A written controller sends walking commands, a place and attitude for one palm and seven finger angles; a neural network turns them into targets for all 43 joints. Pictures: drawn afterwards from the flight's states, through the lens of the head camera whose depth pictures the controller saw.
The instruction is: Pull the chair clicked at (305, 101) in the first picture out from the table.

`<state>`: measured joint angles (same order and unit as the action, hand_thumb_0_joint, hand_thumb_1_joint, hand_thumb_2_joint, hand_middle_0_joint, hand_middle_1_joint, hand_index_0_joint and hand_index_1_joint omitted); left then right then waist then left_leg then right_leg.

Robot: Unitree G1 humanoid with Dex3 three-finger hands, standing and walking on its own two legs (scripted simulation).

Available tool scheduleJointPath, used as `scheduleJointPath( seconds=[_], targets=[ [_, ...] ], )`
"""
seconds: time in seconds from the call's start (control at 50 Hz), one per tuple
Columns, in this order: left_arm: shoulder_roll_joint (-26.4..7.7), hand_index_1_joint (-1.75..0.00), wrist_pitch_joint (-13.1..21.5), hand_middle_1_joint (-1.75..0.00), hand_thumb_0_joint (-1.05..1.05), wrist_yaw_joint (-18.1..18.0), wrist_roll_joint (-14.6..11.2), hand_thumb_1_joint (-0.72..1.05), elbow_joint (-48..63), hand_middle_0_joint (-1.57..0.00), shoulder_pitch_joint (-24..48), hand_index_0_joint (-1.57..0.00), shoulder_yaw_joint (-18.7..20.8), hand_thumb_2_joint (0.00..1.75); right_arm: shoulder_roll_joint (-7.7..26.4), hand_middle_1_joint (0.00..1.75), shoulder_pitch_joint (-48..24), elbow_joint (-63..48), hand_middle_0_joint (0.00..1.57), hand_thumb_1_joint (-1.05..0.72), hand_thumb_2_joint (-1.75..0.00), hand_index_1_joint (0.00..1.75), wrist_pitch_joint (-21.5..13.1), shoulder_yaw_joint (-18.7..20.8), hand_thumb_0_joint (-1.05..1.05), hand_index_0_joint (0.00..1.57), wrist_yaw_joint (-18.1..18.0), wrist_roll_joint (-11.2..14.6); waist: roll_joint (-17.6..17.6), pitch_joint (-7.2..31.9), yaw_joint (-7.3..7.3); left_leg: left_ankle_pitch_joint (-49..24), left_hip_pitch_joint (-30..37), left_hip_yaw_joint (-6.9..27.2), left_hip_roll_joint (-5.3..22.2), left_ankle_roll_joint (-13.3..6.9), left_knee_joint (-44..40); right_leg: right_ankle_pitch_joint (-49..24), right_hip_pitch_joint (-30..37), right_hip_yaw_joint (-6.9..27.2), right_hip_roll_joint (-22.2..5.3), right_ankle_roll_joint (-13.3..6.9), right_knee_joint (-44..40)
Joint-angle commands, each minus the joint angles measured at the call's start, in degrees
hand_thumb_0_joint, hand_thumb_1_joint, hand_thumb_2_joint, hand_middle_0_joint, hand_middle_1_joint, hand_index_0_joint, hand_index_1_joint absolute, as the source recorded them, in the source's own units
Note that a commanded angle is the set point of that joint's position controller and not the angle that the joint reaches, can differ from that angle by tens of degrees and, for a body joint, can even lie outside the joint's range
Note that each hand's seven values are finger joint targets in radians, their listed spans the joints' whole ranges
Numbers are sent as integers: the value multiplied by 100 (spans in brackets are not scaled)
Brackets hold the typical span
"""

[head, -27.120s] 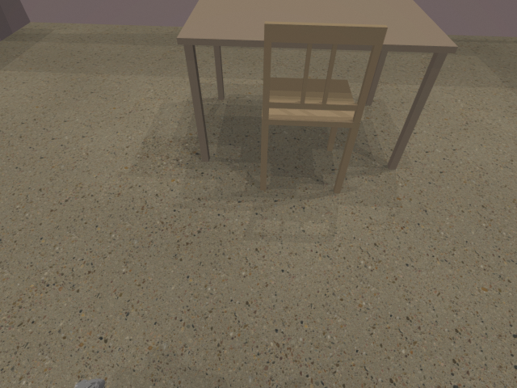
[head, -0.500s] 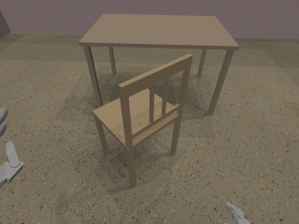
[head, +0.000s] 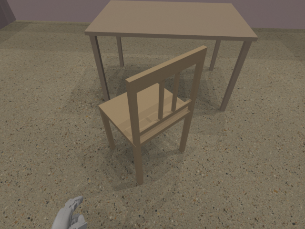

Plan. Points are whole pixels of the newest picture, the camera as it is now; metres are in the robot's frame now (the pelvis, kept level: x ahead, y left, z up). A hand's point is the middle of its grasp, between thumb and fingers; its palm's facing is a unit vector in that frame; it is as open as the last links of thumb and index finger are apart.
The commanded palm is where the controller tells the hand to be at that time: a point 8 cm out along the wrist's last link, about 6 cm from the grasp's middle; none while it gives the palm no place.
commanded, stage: let the arm hang, fingers relaxed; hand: left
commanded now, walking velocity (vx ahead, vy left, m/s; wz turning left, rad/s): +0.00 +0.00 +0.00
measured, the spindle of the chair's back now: (161, 100) +0.69 -0.02 -0.09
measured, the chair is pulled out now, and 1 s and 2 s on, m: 0.47 0.47 0.47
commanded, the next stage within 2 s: look to check the result in 0.90 s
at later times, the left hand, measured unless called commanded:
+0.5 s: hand out of the picture -0.01 +0.19 -0.15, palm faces +0.01 -0.98 -0.22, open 7.3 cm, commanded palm none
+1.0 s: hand out of the picture -0.01 +0.15 -0.16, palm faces +0.01 -0.99 -0.15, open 7.4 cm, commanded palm none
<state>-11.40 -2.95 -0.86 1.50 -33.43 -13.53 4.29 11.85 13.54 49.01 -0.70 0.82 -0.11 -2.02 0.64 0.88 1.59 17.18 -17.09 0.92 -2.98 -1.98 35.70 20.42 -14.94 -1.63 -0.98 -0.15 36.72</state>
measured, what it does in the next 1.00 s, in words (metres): stands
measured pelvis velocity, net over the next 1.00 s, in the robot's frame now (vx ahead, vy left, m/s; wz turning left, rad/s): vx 0.01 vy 0.00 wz -0.03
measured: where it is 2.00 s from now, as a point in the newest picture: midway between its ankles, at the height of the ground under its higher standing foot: outside the picture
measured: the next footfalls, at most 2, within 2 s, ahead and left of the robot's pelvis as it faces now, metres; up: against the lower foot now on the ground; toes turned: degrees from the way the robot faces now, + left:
none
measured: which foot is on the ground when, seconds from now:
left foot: down 0.00-1.00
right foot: down 0.00-1.00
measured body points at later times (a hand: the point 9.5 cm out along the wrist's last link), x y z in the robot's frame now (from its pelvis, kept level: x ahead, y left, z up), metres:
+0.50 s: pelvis +0.01 +0.00 +0.02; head +0.01 -0.01 +0.47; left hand -0.01 +0.24 -0.14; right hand +0.00 -0.21 -0.15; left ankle +0.02 +0.10 -0.73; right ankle -0.01 -0.11 -0.73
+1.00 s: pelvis +0.01 +0.00 +0.02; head +0.01 +0.00 +0.47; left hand -0.01 +0.20 -0.15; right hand -0.02 -0.20 -0.15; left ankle +0.02 +0.10 -0.73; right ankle -0.01 -0.11 -0.73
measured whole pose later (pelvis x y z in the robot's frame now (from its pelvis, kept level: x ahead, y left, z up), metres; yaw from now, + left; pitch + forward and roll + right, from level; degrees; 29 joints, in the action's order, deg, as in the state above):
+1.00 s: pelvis +0.01 +0.00 +0.02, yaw -2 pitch -2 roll +0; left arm -6.0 0.2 -1.8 0.3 -64.8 -18.2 -0.4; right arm 6.3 18.7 64.6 -0.4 0.4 -2.6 -0.8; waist 0.6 -2.1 0.3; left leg 12.5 -10.2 -0.1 -1.6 -1.7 24.8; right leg 14.4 -8.1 -0.3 0.4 -0.6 24.5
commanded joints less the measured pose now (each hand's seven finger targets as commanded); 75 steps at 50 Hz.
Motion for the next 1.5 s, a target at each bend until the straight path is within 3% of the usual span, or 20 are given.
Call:
scheduleJointPath(
  seconds=[0.0, 0.04, 0.06, 0.08, 0.12, 0.14, 0.16, 0.22, 0.4, 0.46, 0.66, 0.72, 0.76, 0.84, 0.92, 1.04, 1.06, 1.24, 1.36, 1.48],
  targets=[
    [-675, -30, 240, -30, 0, -47, -82, 90, -648, -20, -236, -20, -97, 90, 711, 30, -51, -145, 20, -90, -90, 30, -115, 75, 0, 20, -113, 35, 294, 16, -295, -2371, 129, 962, 868, -291, -1163, -1171, 553, 414, -231, -156, -898],
    [-655, -30, 277, -30, 0, -42, -103, 90, -1259, -20, -293, -20, -146, 90, 599, 30, 43, 123, 20, -90, -90, 30, -99, 38, 0, 20, -156, 73, 537, 85, -249, -1888, 317, 723, 723, -163, -1196, -1287, 673, 572, -321, -233, -1198],
    [-587, -30, 286, -30, 0, -56, -72, 90, -1425, -20, -351, -20, -100, 90, 521, 30, 124, 217, 20, -90, -90, 30, -89, 52, 0, 20, -189, 71, 555, 31, -244, -1807, 384, 682, 720, -154, -1195, -1389, 690, 534, -334, -264, -1309],
    [-392, -30, 296, -30, 0, -71, -63, 90, -1515, -20, -438, -20, -44, 90, 412, 30, 220, 290, 20, -90, -90, 30, -86, 82, 0, 20, -207, 44, 820, 241, -231, -1701, 520, 657, 712, -159, -1200, -1462, 752, 520, -358, -293, -1368],
    [-425, -30, 306, -30, 0, -69, -102, 90, -1740, -20, -381, -20, -115, 90, 325, 30, 351, 437, 20, -90, -90, 30, -56, 74, 0, 20, -214, 64, 955, 274, -202, -1550, 579, 630, 708, -146, -1262, -1456, 808, 468, -366, -302, -1439],
    [-428, -30, 309, -30, 0, -64, -112, 90, -1852, -20, -346, -20, -143, 90, 313, 30, 398, 502, 20, -90, -90, 30, -44, 77, 0, 20, -219, 74, 857, 185, -190, -1509, 567, 616, 719, -130, -1291, -1461, 794, 468, -355, -302, -1475],
    [-420, -30, 302, -30, 0, -73, -105, 90, -1953, -20, -311, -20, -168, 90, 301, 30, 467, 535, 20, -90, -90, 30, -19, 91, 0, 20, -231, 83, 479, 26, -182, -1440, 520, 642, 767, -145, -1333, -1417, 750, 424, -333, -292, -1547],
    [-384, -30, 301, -30, 0, -68, -126, 90, -2242, -20, -340, -20, -238, 90, 315, 30, 588, 715, 20, -90, -90, 30, -7, 83, 0, 20, -233, 105, 153, -178, -164, -1295, 487, 644, 767, -145, -1439, -1339, 694, 466, -363, -283, -1640],
    [-265, -30, 305, -30, 0, -104, -135, 90, -2791, -20, -621, -20, -348, 90, 239, 30, 741, 1105, 20, -90, -90, 30, 21, 34, 0, 20, -233, 114, -223, -592, -146, -813, 608, 556, 749, -145, -1630, -887, 335, 551, -364, -273, -1806],
    [-258, -30, 302, -30, 0, -116, -127, 90, -2870, -20, -710, -20, -360, 90, 240, 30, 768, 1187, 20, -90, -90, 30, 23, 32, 0, 20, -231, 122, -92, -706, -154, -638, 568, 569, 750, -146, -1690, -740, 243, 565, -337, -263, -1806],
    [-92, -30, 340, -30, 0, -144, -125, 90, -3003, -20, -906, -20, -361, 90, 49, 30, 842, 1345, 20, -90, -90, 30, -8, 17, 0, 20, -249, 131, -137, -703, -165, -806, 603, 485, 723, -134, -1643, -859, 230, 573, -356, -254, -1794],
    [-51, -30, 340, -30, 0, -145, -133, 90, -3010, -20, -907, -20, -354, 90, 3, 30, 866, 1375, 20, -90, -90, 30, -19, 18, 0, 20, -255, 123, 50, -691, -155, -789, 598, 477, 711, -122, -1660, -884, 254, 597, -364, -263, -1775],
    [-42, -30, 343, -30, 0, -150, -125, 90, -3015, -20, -912, -20, -356, 90, -23, 30, 897, 1377, 20, -90, -90, 30, -6, 27, 0, 20, -258, 131, -92, -795, -163, -725, 518, 476, 715, -119, -1652, -805, 227, 571, -344, -263, -1813],
    [1, -30, 350, -30, 0, -148, -134, 90, -3021, -20, -922, -20, -346, 90, -44, 30, 929, 1397, 20, -90, -90, 30, -26, 26, 0, 20, -265, 121, 60, -703, -155, -804, 581, 468, 718, -113, -1659, -903, 246, 594, -357, -265, -1770],
    [8, -30, 351, -30, 0, -151, -133, 90, -3009, -20, -907, -20, -347, 90, -73, 30, 962, 1399, 20, -90, -90, 30, -6, 36, 0, 20, -261, 120, -70, -794, -142, -698, 500, 473, 698, -98, -1642, -801, 210, 612, -343, -271, -1799],
    [21, -30, 368, -30, 0, -158, -140, 90, -3016, -20, -921, -20, -343, 90, -82, 30, 989, 1427, 20, -90, -90, 30, -27, 39, 0, 20, -270, 129, -91, -571, -143, -966, 647, 465, 725, -110, -1586, -1003, 326, 607, -362, -265, -1769],
    [27, -30, 360, -30, 0, -163, -138, 90, -3011, -20, -934, -20, -354, 90, -73, 30, 962, 1422, 20, -90, -90, 30, -12, 41, 0, 20, -270, 131, -139, -698, -159, -887, 602, 451, 730, -102, -1578, -913, 248, 585, -344, -263, -1784],
    [2, -30, 366, -30, 0, -163, -143, 90, -3038, -20, -923, -20, -345, 90, -89, 30, 960, 1476, 20, -90, -90, 30, -35, 27, 0, 20, -278, 136, -78, -587, -147, -1159, 708, 449, 724, -109, -1570, -1130, 359, 589, -372, -248, -1755],
    [25, -30, 354, -30, 0, -165, -130, 90, -3035, -20, -942, -20, -353, 90, -97, 30, 919, 1460, 20, -90, -90, 30, 4, 42, 0, 20, -269, 132, -156, -811, -158, -786, 597, 468, 713, -95, -1614, -783, 198, 582, -348, -256, -1835],
    [41, -30, 363, -30, 0, -162, -135, 90, -3034, -20, -924, -20, -341, 90, -89, 30, 890, 1464, 20, -90, -90, 30, -26, 32, 0, 20, -281, 129, -38, -673, -148, -1049, 714, 457, 734, -104, -1603, -1047, 280, 590, -361, -254, -1773]
  ],
)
